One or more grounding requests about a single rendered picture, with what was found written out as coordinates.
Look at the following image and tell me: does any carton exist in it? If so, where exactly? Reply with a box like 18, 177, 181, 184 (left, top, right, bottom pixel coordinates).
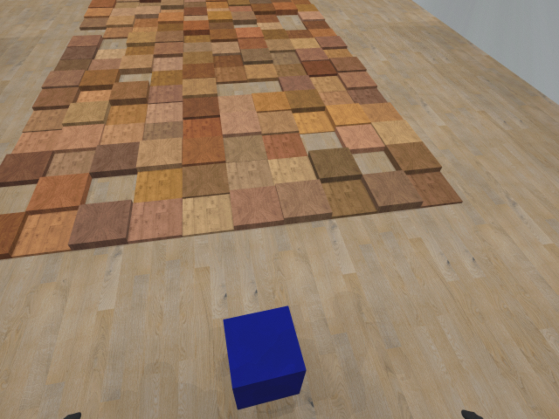
223, 306, 307, 409

